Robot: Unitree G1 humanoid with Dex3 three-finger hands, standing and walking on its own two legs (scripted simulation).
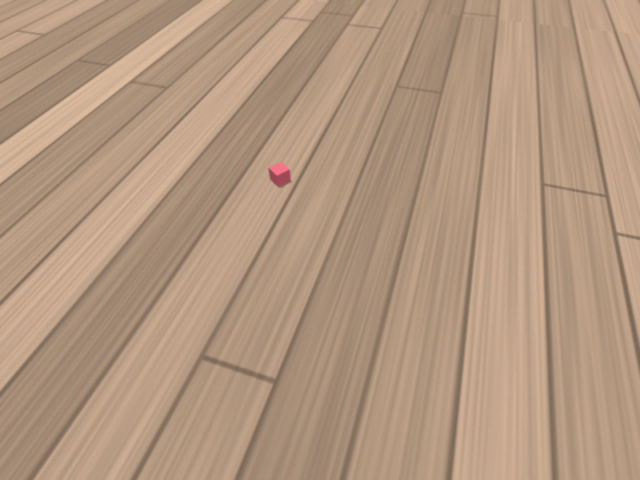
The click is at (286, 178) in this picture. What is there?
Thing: cube
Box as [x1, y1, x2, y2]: [268, 162, 290, 186]
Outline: 281,162 268,168 270,179 277,186 290,180 289,169
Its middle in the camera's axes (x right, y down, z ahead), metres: -0.18 -0.31 +1.86
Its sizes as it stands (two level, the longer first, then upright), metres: 0.073 0.073 0.073
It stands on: the floor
